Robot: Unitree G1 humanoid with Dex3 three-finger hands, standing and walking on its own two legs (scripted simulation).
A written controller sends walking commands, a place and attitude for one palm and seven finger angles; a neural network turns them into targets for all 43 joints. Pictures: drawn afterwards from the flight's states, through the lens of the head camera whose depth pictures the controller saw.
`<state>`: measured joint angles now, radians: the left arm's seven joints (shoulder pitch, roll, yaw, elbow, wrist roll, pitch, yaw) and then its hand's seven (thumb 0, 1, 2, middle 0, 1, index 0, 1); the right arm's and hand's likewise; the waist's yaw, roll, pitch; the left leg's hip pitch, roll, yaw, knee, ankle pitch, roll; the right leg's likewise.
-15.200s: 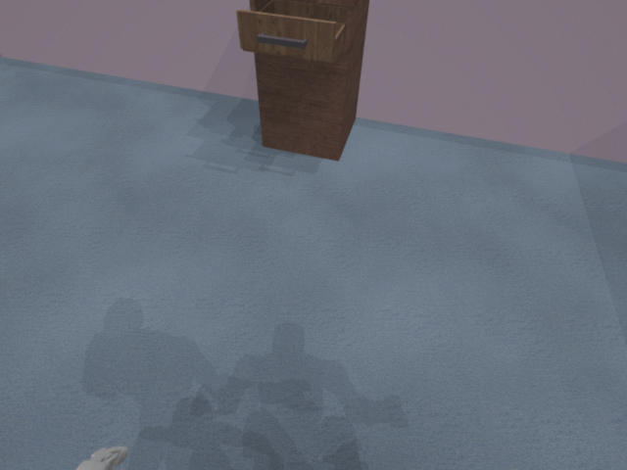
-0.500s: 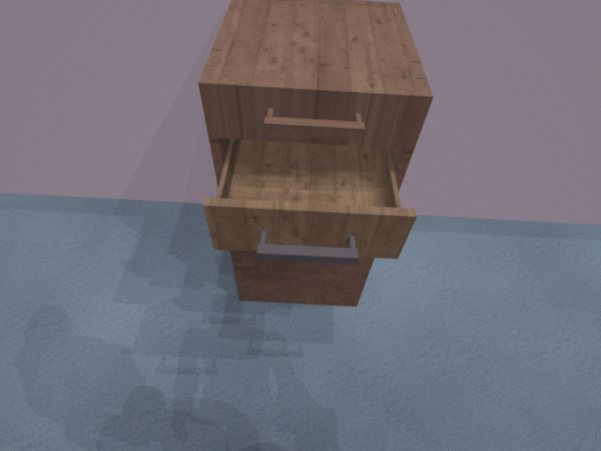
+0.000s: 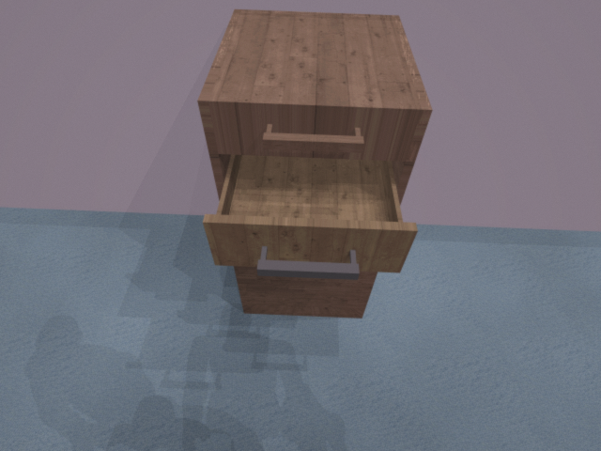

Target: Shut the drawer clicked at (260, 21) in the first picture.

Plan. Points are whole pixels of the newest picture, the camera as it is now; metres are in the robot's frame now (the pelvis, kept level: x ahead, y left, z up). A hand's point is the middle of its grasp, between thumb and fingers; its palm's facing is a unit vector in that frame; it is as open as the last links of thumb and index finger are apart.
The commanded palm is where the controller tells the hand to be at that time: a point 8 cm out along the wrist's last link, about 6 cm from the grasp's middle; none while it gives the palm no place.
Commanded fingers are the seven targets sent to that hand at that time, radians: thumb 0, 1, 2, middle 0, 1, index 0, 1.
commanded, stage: look again from close up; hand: left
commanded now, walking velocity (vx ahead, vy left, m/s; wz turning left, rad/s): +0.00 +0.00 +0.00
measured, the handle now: (308, 261) +0.46 +0.02 -0.10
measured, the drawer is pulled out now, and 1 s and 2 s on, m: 0.19 0.19 0.19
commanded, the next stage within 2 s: raise the hand and make a fist in 0.24 s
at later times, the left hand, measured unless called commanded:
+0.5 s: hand out of the picture +0.14 +0.18 -0.08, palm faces +0.20 -0.94 -0.27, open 7.1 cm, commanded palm +0.11 +0.19 -0.07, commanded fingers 0.00 0.90 0.90 -0.38 -0.50 -0.38 -0.50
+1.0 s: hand (247, 413) +0.17 +0.08 -0.01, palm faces -0.02 -1.00 -0.07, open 4.7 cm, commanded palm +0.16 +0.15 -0.04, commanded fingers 0.00 0.90 0.90 -0.88 -1.04 -0.88 -1.04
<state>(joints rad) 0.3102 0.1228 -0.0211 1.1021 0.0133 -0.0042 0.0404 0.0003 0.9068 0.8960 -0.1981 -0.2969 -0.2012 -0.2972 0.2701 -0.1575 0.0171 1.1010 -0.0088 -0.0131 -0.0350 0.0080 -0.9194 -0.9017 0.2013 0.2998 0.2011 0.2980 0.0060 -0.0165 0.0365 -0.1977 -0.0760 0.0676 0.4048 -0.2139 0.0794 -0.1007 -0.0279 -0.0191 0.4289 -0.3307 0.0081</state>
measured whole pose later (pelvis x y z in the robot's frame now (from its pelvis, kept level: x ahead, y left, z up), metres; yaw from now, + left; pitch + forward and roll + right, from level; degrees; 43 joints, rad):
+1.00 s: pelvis -0.06 -0.07 -0.10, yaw +2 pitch +13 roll +0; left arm 0.27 0.19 0.02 0.05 -0.23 -0.56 -0.20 0.02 0.90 0.90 -0.69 -0.83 -0.69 -0.83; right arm 0.15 -0.23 0.03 0.56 0.02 -0.18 -0.05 0.01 -0.90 -0.90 0.20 0.30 0.20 0.30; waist 0.03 0.04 -0.14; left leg -0.95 0.02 -0.04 1.16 -0.45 -0.02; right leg -0.81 0.05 -0.15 1.17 -0.61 -0.10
